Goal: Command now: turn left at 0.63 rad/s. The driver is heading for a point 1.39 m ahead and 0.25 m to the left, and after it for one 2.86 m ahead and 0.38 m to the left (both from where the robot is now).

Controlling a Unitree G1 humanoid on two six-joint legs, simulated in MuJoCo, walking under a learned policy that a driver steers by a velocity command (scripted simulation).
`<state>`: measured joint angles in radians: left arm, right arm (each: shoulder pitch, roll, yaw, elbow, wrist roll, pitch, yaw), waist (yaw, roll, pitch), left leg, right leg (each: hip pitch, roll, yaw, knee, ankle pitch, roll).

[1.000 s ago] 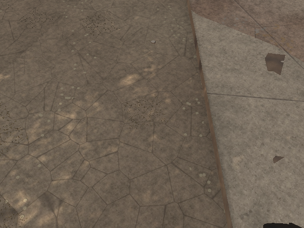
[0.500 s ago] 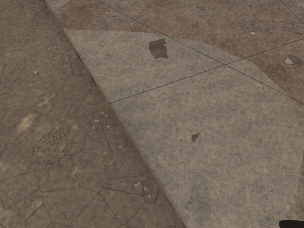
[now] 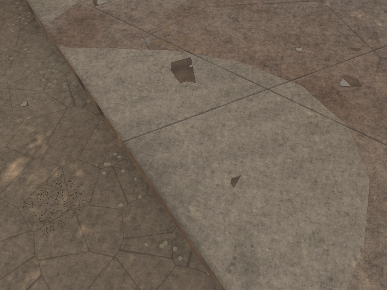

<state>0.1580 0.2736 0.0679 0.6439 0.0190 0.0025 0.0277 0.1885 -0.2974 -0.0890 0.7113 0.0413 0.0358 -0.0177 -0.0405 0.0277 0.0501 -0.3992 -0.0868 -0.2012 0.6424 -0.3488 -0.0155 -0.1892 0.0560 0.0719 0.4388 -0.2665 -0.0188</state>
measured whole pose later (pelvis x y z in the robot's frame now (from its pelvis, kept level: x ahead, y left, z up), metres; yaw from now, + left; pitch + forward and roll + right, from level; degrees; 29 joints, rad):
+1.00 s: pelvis +0.10 +0.06 +0.01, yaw +12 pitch +2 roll +2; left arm 0.49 0.27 0.06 0.76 -0.01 -0.06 -0.01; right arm 0.12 -0.31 -0.07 0.66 -0.01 -0.08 0.03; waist 0.06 0.03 -0.01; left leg -0.49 -0.04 -0.04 0.98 -0.33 0.02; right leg -0.13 0.04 0.11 0.44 -0.34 -0.08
